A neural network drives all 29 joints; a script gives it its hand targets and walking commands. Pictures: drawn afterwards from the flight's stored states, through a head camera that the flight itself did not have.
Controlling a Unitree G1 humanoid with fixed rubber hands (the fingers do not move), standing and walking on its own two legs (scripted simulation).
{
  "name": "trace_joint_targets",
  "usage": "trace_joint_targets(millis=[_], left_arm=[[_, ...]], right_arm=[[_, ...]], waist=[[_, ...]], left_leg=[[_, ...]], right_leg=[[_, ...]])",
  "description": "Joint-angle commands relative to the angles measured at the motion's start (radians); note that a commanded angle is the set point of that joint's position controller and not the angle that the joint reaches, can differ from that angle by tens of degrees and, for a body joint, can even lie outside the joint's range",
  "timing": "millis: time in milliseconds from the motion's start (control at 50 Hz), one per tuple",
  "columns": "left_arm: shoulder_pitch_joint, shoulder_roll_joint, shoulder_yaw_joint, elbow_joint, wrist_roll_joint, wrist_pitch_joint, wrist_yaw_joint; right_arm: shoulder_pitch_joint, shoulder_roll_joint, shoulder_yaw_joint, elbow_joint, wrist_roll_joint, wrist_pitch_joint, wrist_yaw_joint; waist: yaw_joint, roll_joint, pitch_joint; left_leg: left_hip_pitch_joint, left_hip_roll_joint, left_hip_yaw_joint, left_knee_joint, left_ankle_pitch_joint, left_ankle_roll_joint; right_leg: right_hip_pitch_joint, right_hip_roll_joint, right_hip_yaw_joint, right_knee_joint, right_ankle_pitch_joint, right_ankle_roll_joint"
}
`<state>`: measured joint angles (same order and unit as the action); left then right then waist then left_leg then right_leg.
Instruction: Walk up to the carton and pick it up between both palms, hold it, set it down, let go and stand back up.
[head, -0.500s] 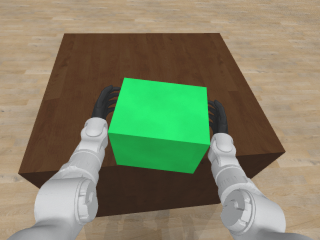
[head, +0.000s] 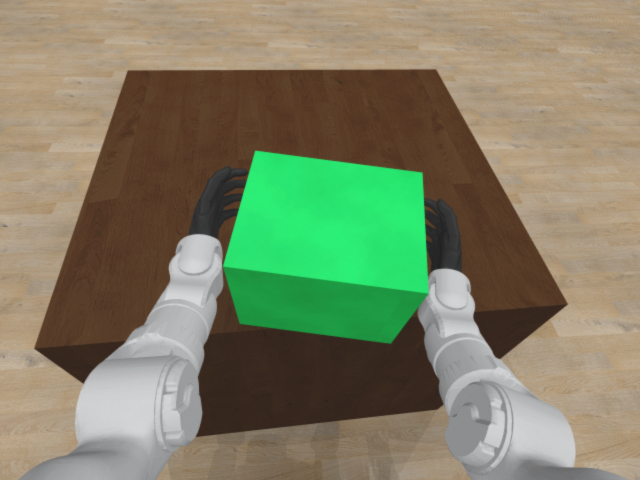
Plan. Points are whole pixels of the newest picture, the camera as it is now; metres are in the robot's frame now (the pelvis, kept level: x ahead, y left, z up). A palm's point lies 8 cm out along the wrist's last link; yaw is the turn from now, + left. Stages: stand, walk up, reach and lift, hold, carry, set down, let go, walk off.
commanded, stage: reach and lift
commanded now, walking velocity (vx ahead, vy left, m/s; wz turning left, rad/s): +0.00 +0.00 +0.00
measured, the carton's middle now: (326, 252) +0.42 -0.03 +0.02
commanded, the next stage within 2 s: none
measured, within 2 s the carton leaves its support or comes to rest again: neither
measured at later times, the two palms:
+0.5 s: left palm (206, 217) +0.44 +0.12 +0.09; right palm (454, 246) +0.39 -0.19 +0.08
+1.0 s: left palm (189, 214) +0.41 +0.13 +0.13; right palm (463, 234) +0.38 -0.18 +0.12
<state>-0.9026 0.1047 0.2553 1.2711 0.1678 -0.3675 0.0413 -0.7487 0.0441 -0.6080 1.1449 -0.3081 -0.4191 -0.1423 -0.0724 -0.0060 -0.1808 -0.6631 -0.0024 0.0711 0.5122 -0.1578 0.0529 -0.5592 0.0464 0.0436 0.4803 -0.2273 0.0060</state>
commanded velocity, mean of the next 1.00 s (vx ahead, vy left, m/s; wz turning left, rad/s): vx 0.00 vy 0.00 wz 0.00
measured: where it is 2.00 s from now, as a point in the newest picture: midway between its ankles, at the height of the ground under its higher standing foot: outside the picture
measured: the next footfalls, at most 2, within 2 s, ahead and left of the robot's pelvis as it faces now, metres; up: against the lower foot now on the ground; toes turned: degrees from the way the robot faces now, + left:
none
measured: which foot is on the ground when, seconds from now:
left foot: down 0.00-1.00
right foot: down 0.00-1.00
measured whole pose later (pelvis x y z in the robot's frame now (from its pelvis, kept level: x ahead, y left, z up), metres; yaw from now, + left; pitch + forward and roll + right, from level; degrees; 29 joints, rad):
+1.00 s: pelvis -0.01 +0.00 +0.00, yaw +0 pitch +12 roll -2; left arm -0.86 0.08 0.14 1.10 0.02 -0.03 0.11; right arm -0.72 -0.09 -0.18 1.01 0.10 -0.06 -0.16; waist -0.04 -0.01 -0.28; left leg -0.58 0.01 0.07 0.51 -0.15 0.05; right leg -0.48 0.05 0.04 0.48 -0.22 0.00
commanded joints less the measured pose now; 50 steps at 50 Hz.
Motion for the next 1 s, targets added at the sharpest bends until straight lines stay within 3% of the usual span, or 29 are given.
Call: trace_joint_targets(millis=[0, 60, 100, 160, 180, 200, 240, 260, 280, 320, 340, 380, 400, 480, 540, 580, 600, 640, 680, 700, 720, 740, 800, 820, 880, 920, 940, 960, 980], left_arm=[[-0.656, -0.633, -0.256, -0.190, 0.047, -0.088, -0.053], [-0.699, -0.607, -0.246, -0.171, 0.052, -0.084, -0.064], [-0.703, -0.644, -0.297, -0.227, 0.030, -0.083, -0.051], [-0.653, -0.635, -0.276, -0.187, 0.021, -0.069, -0.055], [-0.668, -0.636, -0.295, -0.198, 0.018, -0.057, -0.052], [-0.704, -0.616, -0.282, -0.198, 0.010, -0.068, -0.063], [-0.683, -0.654, -0.311, -0.205, 0.012, -0.059, -0.064], [-0.677, -0.628, -0.276, -0.164, 0.021, -0.056, -0.065], [-0.687, -0.639, -0.299, -0.213, 0.005, -0.055, -0.060], [-0.702, -0.673, -0.327, -0.213, -0.004, -0.051, -0.062], [-0.730, -0.671, -0.350, -0.231, -0.016, -0.042, -0.062], [-0.684, -0.682, -0.315, -0.172, -0.009, -0.039, -0.065], [-0.738, -0.695, -0.364, -0.253, -0.036, -0.044, -0.053], [-0.697, -0.706, -0.375, -0.199, -0.050, -0.025, -0.067], [-0.718, -0.710, -0.419, -0.265, -0.072, -0.001, -0.063], [-0.677, -0.710, -0.417, -0.249, -0.069, 0.022, -0.060], [-0.676, -0.741, -0.460, -0.347, -0.089, 0.025, -0.047], [-0.679, -0.724, -0.422, -0.326, -0.084, 0.041, -0.051], [-0.623, -0.771, -0.464, -0.392, -0.110, 0.057, -0.042], [-0.714, -0.754, -0.471, -0.418, -0.122, 0.065, -0.034], [-0.680, -0.778, -0.488, -0.427, -0.135, 0.080, -0.025], [-0.712, -0.774, -0.533, -0.530, -0.165, 0.088, -0.021], [-0.678, -0.779, -0.529, -0.566, -0.162, 0.148, -0.004], [-0.610, -0.780, -0.489, -0.501, -0.130, 0.188, -0.005], [-0.680, -0.763, -0.460, -0.546, -0.119, 0.245, -0.022], [-0.678, -0.785, -0.477, -0.601, -0.143, 0.285, -0.023], [-0.710, -0.784, -0.471, -0.599, -0.148, 0.303, -0.023], [-0.687, -0.806, -0.494, -0.607, -0.173, 0.323, -0.022], [-0.689, -0.831, -0.515, -0.627, -0.175, 0.338, -0.021]], right_arm=[[-0.649, 0.469, 0.423, -0.114, -0.065, -0.127, 0.180], [-0.669, 0.478, 0.436, -0.138, -0.060, -0.116, 0.180], [-0.659, 0.460, 0.442, -0.145, -0.053, -0.116, 0.184], [-0.665, 0.477, 0.484, -0.174, -0.016, -0.104, 0.184], [-0.676, 0.454, 0.476, -0.168, 0.002, -0.098, 0.181], [-0.692, 0.482, 0.502, -0.202, -0.010, -0.095, 0.181], [-0.698, 0.473, 0.503, -0.180, 0.015, -0.084, 0.179], [-0.701, 0.477, 0.538, -0.206, 0.020, -0.082, 0.180], [-0.693, 0.483, 0.533, -0.219, 0.031, -0.065, 0.180], [-0.710, 0.482, 0.566, -0.208, 0.055, -0.062, 0.184], [-0.721, 0.483, 0.571, -0.212, 0.061, -0.063, 0.180], [-0.702, 0.490, 0.587, -0.210, 0.069, -0.049, 0.181], [-0.729, 0.485, 0.602, -0.227, 0.082, -0.046, 0.189], [-0.756, 0.494, 0.653, -0.289, 0.120, -0.020, 0.184], [-0.718, 0.496, 0.679, -0.263, 0.145, 0.026, 0.182], [-0.741, 0.490, 0.684, -0.298, 0.169, 0.038, 0.183], [-0.722, 0.500, 0.714, -0.297, 0.212, 0.046, 0.185], [-0.721, 0.510, 0.756, -0.326, 0.225, 0.075, 0.182], [-0.769, 0.511, 0.799, -0.430, 0.270, 0.085, 0.190], [-0.789, 0.473, 0.757, -0.392, 0.264, 0.096, 0.193], [-0.766, 0.496, 0.800, -0.432, 0.288, 0.122, 0.193], [-0.735, 0.484, 0.798, -0.405, 0.297, 0.134, 0.200], [-0.784, 0.489, 0.843, -0.473, 0.351, 0.181, 0.204], [-0.768, 0.465, 0.841, -0.441, 0.371, 0.212, 0.206], [-0.775, 0.481, 0.830, -0.415, 0.387, 0.261, 0.194], [-0.818, 0.482, 0.842, -0.467, 0.419, 0.285, 0.192], [-0.882, 0.483, 0.832, -0.486, 0.426, 0.286, 0.193], [-0.916, 0.459, 0.811, -0.556, 0.427, 0.282, 0.191], [-0.933, 0.478, 0.831, -0.572, 0.449, 0.291, 0.190]], waist=[[0.015, 0.104, -0.853], [0.036, 0.092, -0.829], [0.020, 0.116, -0.872], [0.061, 0.072, -0.860], [0.021, 0.093, -0.824], [0.035, 0.060, -0.863], [0.025, 0.092, -0.818], [0.061, 0.064, -0.829], [0.040, 0.079, -0.826], [0.050, 0.100, -0.835], [0.027, 0.113, -0.843], [0.051, 0.080, -0.842], [0.048, 0.112, -0.888], [0.051, 0.095, -0.848], [0.024, 0.106, -0.815], [0.049, 0.118, -0.813], [0.045, 0.137, -0.829], [0.069, 0.108, -0.809], [0.094, 0.118, -0.861], [0.067, 0.133, -0.840], [0.075, 0.129, -0.857], [0.059, 0.150, -0.865], [0.103, 0.111, -0.858], [0.118, 0.078, -0.735], [0.111, 0.070, -0.701], [0.101, 0.052, -0.688], [0.120, 0.051, -0.714], [0.093, 0.041, -0.716], [0.110, 0.053, -0.719]], left_leg=[[0.877, 0.119, -0.085, 0.063, 0.651, -0.123], [0.827, 0.107, -0.072, 0.030, 0.507, -0.112], [0.858, 0.117, -0.095, 0.049, 0.581, -0.128], [0.815, 0.107, -0.078, 0.046, 0.553, -0.115], [0.860, 0.114, -0.089, 0.049, 0.575, -0.113], [0.792, 0.101, -0.077, 0.035, 0.505, -0.109], [0.832, 0.099, -0.085, 0.045, 0.562, -0.114], [0.786, 0.095, -0.072, 0.046, 0.539, -0.098], [0.803, 0.096, -0.086, 0.041, 0.498, -0.109], [0.825, 0.100, -0.085, 0.056, 0.563, -0.109], [0.838, 0.099, -0.090, 0.059, 0.578, -0.116], [0.807, 0.097, -0.092, 0.056, 0.539, -0.108], [0.835, 0.106, -0.108, 0.049, 0.550, -0.123], [0.789, 0.091, -0.110, 0.052, 0.523, -0.102], [0.851, 0.100, -0.129, 0.044, 0.526, -0.110], [0.838, 0.095, -0.128, 0.028, 0.491, -0.115], [0.903, 0.104, -0.139, 0.041, 0.568, -0.124], [0.866, 0.088, -0.129, 0.045, 0.569, -0.109], [0.900, 0.098, -0.147, 0.042, 0.573, -0.119], [0.897, 0.098, -0.152, 0.040, 0.546, -0.129], [0.906, 0.100, -0.157, 0.026, 0.536, -0.128], [0.939, 0.105, -0.169, 0.032, 0.538, -0.141], [0.931, 0.098, -0.161, 0.018, 0.519, -0.129], [0.924, 0.099, -0.160, -0.014, 0.451, -0.114], [0.897, 0.085, -0.140, -0.038, 0.353, -0.095], [0.911, 0.078, -0.142, -0.046, 0.373, -0.086], [0.891, 0.082, -0.145, -0.046, 0.349, -0.081], [0.889, 0.074, -0.151, -0.033, 0.355, -0.087], [0.907, 0.074, -0.148, -0.037, 0.378, -0.085]], right_leg=[[-0.023, 0.021, -0.166, -0.111, 0.377, -0.027], [0.011, 0.009, -0.151, -0.131, 0.328, -0.021], [-0.022, 0.028, -0.167, -0.112, 0.343, -0.030], [0.036, 0.018, -0.144, -0.106, 0.389, -0.021], [0.010, 0.027, -0.160, -0.113, 0.384, -0.024], [0.062, 0.016, -0.145, -0.104, 0.412, -0.015], [0.037, 0.026, -0.151, -0.103, 0.386, -0.025], [0.076, 0.023, -0.141, -0.096, 0.419, -0.019], [0.066, 0.027, -0.146, -0.089, 0.396, -0.024], [0.043, 0.030, -0.142, -0.082, 0.387, -0.027], [0.048, 0.034, -0.149, -0.080, 0.422, -0.025], [0.061, 0.035, -0.138, -0.080, 0.384, -0.024], [0.037, 0.041, -0.150, -0.079, 0.357, -0.028], [0.058, 0.037, -0.132, -0.085, 0.368, -0.032], [0.039, 0.046, -0.136, -0.090, 0.319, -0.033], [0.053, 0.042, -0.123, -0.106, 0.308, -0.037], [0.039, 0.053, -0.135, -0.093, 0.337, -0.033], [0.065, 0.050, -0.119, -0.094, 0.344, -0.031], [0.067, 0.053, -0.117, -0.103, 0.323, -0.034], [0.033, 0.059, -0.135, -0.104, 0.260, -0.043], [0.037, 0.053, -0.121, -0.113, 0.255, -0.044], [0.016, 0.054, -0.122, -0.114, 0.236, -0.045], [0.047, 0.049, -0.105, -0.122, 0.246, -0.033], [0.057, 0.043, -0.101, -0.138, 0.201, -0.034], [0.083, 0.036, -0.087, -0.136, 0.189, -0.027], [0.093, 0.036, -0.088, -0.135, 0.206, -0.025], [0.081, 0.033, -0.083, -0.129, 0.185, -0.026], [0.086, 0.036, -0.086, -0.132, 0.194, -0.030], [0.061, 0.036, -0.090, -0.131, 0.207, -0.029]])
